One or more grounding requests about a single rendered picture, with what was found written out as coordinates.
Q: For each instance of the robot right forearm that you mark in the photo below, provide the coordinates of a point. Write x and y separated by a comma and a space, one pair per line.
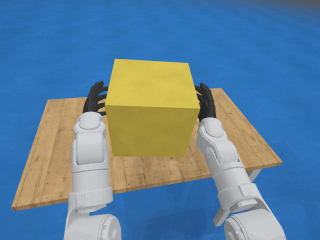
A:
235, 190

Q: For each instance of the robot right hand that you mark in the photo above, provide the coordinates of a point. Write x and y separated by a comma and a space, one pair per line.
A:
207, 106

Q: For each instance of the robot right upper arm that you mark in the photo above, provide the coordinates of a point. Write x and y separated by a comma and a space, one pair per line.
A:
256, 224

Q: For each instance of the robot left upper arm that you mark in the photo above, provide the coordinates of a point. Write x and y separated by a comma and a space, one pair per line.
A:
94, 227

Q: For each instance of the robot left hand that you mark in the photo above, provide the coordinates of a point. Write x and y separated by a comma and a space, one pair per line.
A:
91, 104

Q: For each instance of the carton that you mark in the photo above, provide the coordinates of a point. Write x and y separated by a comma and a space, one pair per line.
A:
151, 108

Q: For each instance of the table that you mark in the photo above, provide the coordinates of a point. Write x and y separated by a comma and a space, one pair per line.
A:
47, 178

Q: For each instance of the robot left forearm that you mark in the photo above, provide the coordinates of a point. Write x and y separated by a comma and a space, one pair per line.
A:
91, 188

